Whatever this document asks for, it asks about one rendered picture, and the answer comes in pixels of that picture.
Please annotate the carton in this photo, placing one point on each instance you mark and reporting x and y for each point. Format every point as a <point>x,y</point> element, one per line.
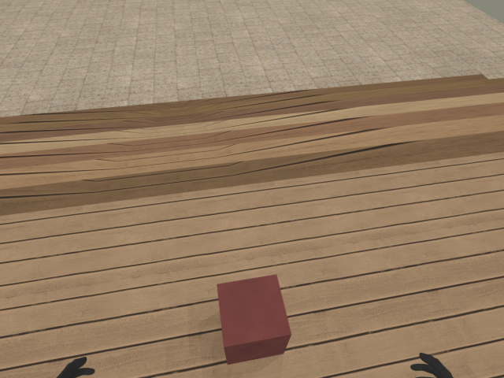
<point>253,319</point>

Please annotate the right robot hand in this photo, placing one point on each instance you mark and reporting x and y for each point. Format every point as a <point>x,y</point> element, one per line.
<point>434,367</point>

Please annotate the left robot hand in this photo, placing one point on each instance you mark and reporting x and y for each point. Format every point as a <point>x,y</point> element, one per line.
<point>72,369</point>

